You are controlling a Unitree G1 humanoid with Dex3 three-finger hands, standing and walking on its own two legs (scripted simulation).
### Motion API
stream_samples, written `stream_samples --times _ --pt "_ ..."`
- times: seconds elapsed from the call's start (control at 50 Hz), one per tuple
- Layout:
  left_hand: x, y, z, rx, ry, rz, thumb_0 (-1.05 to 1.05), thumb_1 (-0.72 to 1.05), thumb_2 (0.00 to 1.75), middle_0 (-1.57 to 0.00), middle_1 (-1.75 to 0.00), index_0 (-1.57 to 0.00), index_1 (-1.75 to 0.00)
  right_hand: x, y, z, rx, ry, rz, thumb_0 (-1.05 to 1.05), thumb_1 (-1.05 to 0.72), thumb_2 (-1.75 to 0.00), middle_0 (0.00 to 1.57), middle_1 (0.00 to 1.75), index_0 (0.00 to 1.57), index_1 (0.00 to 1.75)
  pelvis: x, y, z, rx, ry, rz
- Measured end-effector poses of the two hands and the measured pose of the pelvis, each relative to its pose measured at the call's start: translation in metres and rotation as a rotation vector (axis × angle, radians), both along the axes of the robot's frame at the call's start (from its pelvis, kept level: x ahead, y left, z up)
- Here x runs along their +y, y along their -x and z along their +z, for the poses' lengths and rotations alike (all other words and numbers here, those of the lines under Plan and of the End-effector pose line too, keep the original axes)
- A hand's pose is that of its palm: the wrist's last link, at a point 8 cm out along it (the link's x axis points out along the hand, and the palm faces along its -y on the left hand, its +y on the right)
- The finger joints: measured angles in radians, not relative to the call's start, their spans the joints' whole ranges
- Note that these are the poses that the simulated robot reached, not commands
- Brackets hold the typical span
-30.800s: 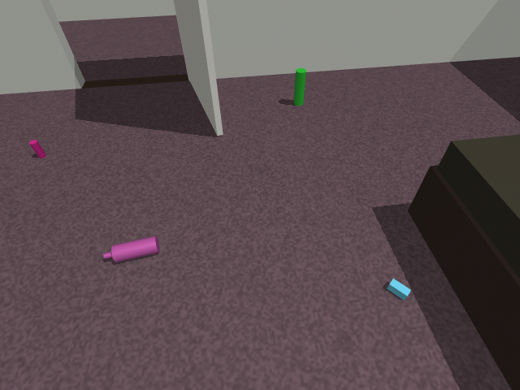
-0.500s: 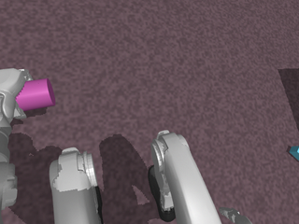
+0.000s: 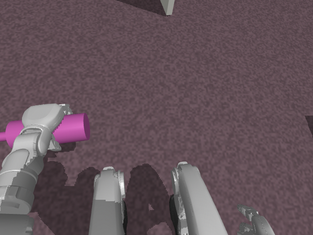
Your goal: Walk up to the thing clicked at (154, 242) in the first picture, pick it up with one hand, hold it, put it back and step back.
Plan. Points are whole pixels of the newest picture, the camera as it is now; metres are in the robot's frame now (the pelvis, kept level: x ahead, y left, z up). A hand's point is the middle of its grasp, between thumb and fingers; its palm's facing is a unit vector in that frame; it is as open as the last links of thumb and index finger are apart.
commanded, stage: lift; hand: left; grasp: from above
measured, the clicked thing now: (43, 131) +0.42 +0.30 -0.11
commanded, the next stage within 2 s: hold in 0.90 s
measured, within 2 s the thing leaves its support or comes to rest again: neither
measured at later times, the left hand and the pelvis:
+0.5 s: hand (17, 122) +0.36 +0.25 +0.09, palm faces -0.46 -0.09 -0.89, open 10.5 cm; pelvis +0.03 +0.00 +0.18, yaw +3 degrees
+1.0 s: hand out of the picture +0.38 +0.24 +0.17, palm faces -0.45 -0.10 -0.89, open 10.6 cm; pelvis +0.08 +0.00 +0.25, yaw +3 degrees
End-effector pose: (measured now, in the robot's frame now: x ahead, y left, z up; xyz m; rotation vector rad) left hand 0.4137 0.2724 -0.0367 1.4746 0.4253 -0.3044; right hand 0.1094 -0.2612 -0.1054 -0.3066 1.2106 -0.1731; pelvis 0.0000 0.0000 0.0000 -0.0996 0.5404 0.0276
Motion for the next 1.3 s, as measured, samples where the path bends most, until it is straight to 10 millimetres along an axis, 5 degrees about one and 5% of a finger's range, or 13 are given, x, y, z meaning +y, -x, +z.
stream_samples --times 0.26,0.44,0.84,1.3 --pt "-0.012 0.039 0.117 -0.007 0.005 0.014 0.0 -0.04 0.48 -0.66 -0.57 -0.67 -0.53 0.006 -0.018 0.101 -0.098 -0.023 -0.037 0.01 -0.9 -0.9 0.2 0.3 0.2 0.3 -0.001 -0.014 0.104 -0.129 -0.034 0.017" --pt "-0.017 0.048 0.176 0.003 0.003 0.027 0.0 -0.05 0.51 -0.65 -0.61 -0.66 -0.57 0.003 -0.022 0.161 -0.15 -0.018 -0.062 0.01 -0.9 -0.9 0.2 0.3 0.2 0.3 -0.001 -0.029 0.162 -0.215 -0.05 0.023" --pt "-0.032 0.034 0.246 0.002 -0.007 0.052 0.0 -0.09 0.59 -0.63 -0.66 -0.64 -0.62 0.004 -0.039 0.23 -0.139 -0.04 -0.079 0.01 -0.9 -0.9 0.2 0.3 0.2 0.3 0.001 -0.064 0.235 -0.331 -0.08 0.019" --pt "-0.033 0.023 0.294 0.003 -0.013 0.029 0.0 -0.1 0.63 -0.6 -0.71 -0.61 -0.67 0.003 -0.09 0.264 -0.213 -0.063 -0.065 0.01 -0.9 -0.9 0.2 0.29 0.2 0.3 0.001 -0.091 0.266 -0.412 -0.097 0.017"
